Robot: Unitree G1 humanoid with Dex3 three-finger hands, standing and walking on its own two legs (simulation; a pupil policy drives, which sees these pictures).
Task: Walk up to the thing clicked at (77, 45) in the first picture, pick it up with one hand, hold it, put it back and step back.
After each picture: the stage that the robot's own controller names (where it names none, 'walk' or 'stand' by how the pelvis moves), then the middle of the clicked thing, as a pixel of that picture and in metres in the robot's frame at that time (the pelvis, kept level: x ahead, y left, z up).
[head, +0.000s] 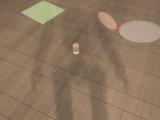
stand; (75, 49) +1.25 +0.07 -0.72
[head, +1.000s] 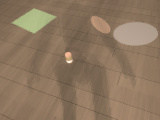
walk; (68, 57) +1.13 +0.23 -0.72
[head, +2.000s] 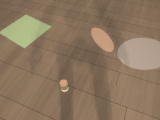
walk; (64, 85) +0.72 +0.22 -0.71
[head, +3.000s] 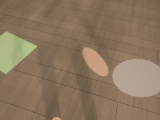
walk; out of the picture +0.44 +0.16 -0.71
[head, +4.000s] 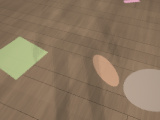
stand; out of the picture +0.37 +0.17 -0.72
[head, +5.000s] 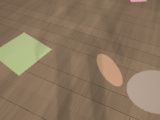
stand; out of the picture +0.36 +0.15 -0.71
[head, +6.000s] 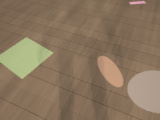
stand; out of the picture +0.39 +0.16 -0.73
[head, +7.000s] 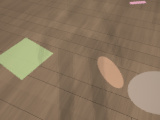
stand; out of the picture +0.37 +0.16 -0.73
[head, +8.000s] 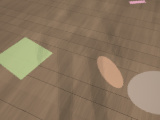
go down; out of the picture +0.37 +0.16 -0.73
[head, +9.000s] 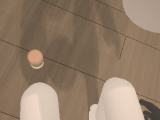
go down; (36, 59) +0.46 +0.17 -0.35
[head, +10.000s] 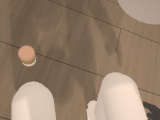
approach; (27, 56) +0.47 +0.18 -0.30
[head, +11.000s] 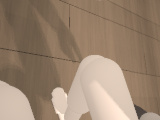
close in; out of the picture +0.46 +0.23 -0.23
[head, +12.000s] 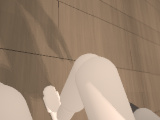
close; out of the picture +0.45 +0.24 -0.23
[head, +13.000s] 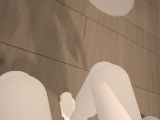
lift; out of the picture +0.38 +0.22 -0.21
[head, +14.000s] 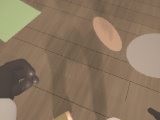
hold; out of the picture +0.31 +0.12 -0.57
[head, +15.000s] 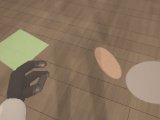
hold; out of the picture +0.28 +0.12 -0.71
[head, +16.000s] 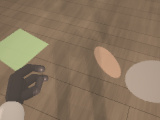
stand; out of the picture +0.28 +0.12 -0.71
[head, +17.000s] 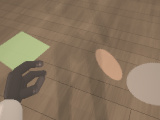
stand; out of the picture +0.27 +0.11 -0.71
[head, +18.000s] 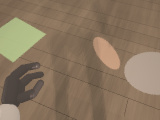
stand; out of the picture +0.28 +0.11 -0.68
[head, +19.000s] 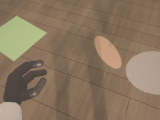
stand; out of the picture +0.27 +0.11 -0.68
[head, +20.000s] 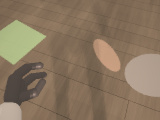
stand; out of the picture +0.27 +0.11 -0.69
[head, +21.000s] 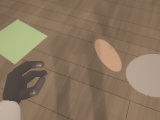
stand; out of the picture +0.27 +0.11 -0.69
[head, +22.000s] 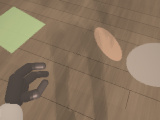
stand; out of the picture +0.29 +0.11 -0.65
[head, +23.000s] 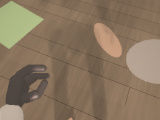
stand; out of the picture +0.29 +0.11 -0.63
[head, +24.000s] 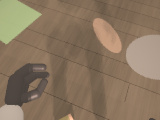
stand; out of the picture +0.30 +0.11 -0.61
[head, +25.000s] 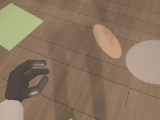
crouch; out of the picture +0.29 +0.11 -0.64
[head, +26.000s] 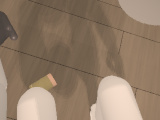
crouch; (43, 85) +0.37 +0.12 -0.36
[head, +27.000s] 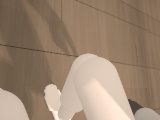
lower; out of the picture +0.35 +0.18 -0.26
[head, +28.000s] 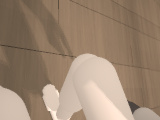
lower; out of the picture +0.35 +0.18 -0.26
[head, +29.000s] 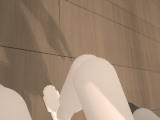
lower; out of the picture +0.36 +0.18 -0.26
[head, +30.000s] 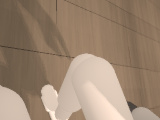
lower; out of the picture +0.36 +0.19 -0.26
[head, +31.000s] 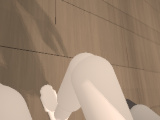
loosen; out of the picture +0.37 +0.18 -0.26
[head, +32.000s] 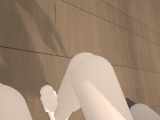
withdraw; out of the picture +0.37 +0.18 -0.26
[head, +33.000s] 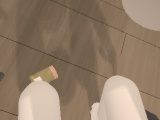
walk; (43, 77) +0.38 +0.14 -0.34
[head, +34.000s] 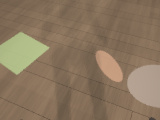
stand; out of the picture +0.29 +0.10 -0.68
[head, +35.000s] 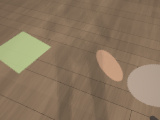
stand; out of the picture +0.31 +0.12 -0.69
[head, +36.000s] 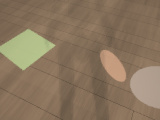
stand; out of the picture +0.31 +0.11 -0.71
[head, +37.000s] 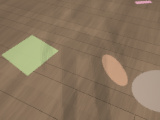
walk; out of the picture +0.31 +0.11 -0.75
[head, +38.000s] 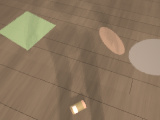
walk; (77, 107) +0.48 +0.07 -0.73
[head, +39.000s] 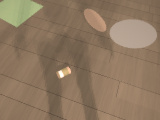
walk; (63, 72) +0.78 +0.13 -0.73
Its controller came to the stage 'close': yes
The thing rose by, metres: 0.26
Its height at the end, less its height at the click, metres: -0.02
